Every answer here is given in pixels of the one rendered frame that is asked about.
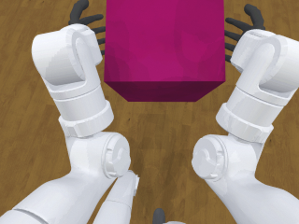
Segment robot right hand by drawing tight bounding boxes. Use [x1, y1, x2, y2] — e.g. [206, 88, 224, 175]
[224, 4, 265, 63]

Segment right robot forearm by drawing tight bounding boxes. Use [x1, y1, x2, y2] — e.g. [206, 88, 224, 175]
[216, 29, 299, 165]

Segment carton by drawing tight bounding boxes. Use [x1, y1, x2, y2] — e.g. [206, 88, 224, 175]
[104, 0, 226, 102]

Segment left robot forearm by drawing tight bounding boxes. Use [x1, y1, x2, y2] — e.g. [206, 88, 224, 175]
[31, 23, 114, 160]

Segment robot right upper arm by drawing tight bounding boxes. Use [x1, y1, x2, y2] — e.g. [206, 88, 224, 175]
[192, 134, 299, 224]

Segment robot left upper arm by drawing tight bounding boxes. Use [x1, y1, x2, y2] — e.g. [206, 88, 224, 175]
[0, 132, 131, 224]

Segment robot left thigh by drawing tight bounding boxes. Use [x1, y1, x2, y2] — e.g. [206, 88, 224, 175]
[93, 171, 140, 224]

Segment robot left hand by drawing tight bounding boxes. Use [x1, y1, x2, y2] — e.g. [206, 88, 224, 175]
[68, 0, 106, 56]

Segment robot right foot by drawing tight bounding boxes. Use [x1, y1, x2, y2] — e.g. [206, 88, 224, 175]
[152, 208, 165, 224]

